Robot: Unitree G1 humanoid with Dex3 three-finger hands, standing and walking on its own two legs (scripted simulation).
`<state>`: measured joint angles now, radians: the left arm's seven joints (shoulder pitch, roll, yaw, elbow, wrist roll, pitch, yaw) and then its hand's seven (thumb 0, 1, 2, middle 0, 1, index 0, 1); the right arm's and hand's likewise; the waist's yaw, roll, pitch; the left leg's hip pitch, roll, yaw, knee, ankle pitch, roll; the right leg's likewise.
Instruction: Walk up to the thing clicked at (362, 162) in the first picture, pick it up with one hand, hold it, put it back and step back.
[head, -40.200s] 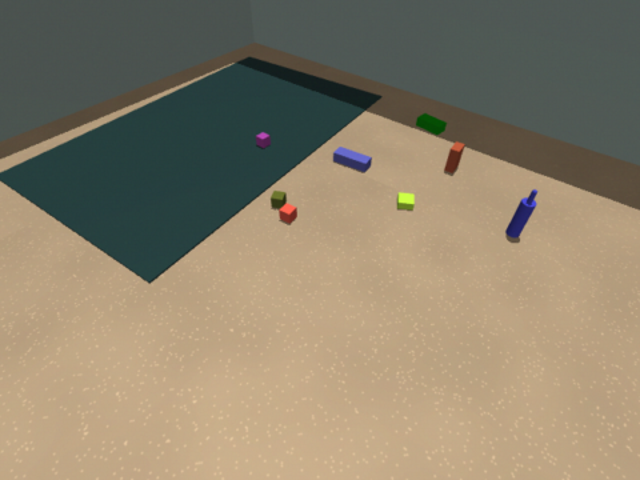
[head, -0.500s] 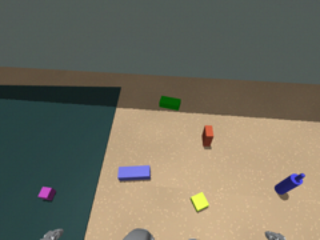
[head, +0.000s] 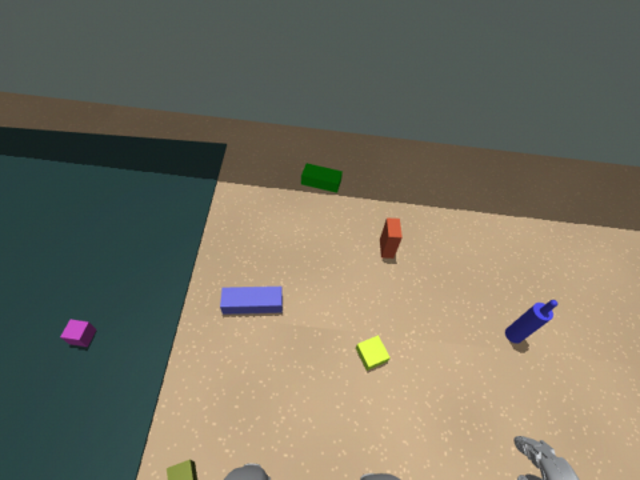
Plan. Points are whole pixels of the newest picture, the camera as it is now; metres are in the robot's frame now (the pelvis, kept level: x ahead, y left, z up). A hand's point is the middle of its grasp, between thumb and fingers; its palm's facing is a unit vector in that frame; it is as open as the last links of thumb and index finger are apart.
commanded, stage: step back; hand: left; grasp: from above
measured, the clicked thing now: (252, 300) +0.71 +0.22 -0.73
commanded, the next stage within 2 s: stand in 1.94 s
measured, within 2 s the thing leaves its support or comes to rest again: neither
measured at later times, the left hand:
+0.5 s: hand out of the picture -0.05 +0.25 -0.15, palm faces +0.07 -0.92 -0.39, open 7.4 cm
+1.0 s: hand out of the picture -0.32 +0.19 -0.13, palm faces +0.04 -0.90 -0.44, open 7.4 cm
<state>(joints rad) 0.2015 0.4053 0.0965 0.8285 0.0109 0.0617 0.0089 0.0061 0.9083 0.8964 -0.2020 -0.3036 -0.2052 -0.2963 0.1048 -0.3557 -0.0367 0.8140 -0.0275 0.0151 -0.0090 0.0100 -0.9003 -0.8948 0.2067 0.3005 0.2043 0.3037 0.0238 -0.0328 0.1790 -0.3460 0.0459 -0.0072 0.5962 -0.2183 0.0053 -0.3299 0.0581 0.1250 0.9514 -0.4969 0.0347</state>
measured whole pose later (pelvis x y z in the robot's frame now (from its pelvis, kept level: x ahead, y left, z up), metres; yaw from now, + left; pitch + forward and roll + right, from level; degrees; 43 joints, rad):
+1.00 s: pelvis -0.35 -0.08 +0.00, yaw +1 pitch -2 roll +2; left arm 0.26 0.35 0.07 0.91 0.05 0.02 0.00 0.01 0.90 0.90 -0.21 -0.30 -0.21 -0.30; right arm 0.21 -0.42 -0.06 0.88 -0.02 0.05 0.00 0.01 -0.91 -0.90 0.20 0.30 0.20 0.30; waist 0.04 0.05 0.08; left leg -0.47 -0.08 -0.15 1.09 -0.40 -0.02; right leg -0.30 -0.01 0.02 0.63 -0.31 -0.02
